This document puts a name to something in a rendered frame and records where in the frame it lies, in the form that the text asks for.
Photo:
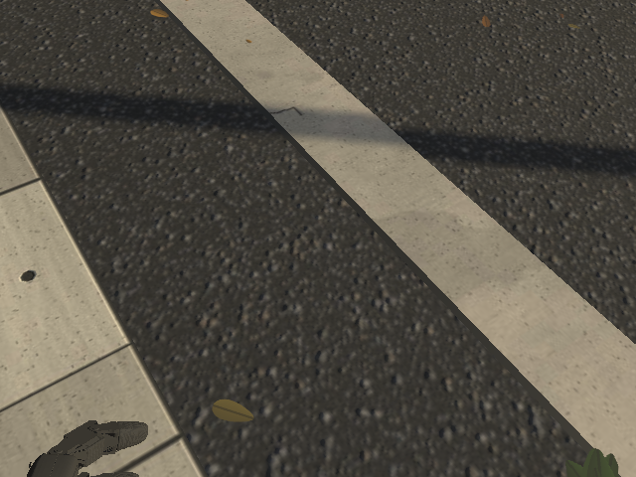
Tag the left robot hand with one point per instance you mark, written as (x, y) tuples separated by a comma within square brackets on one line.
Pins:
[(85, 444)]

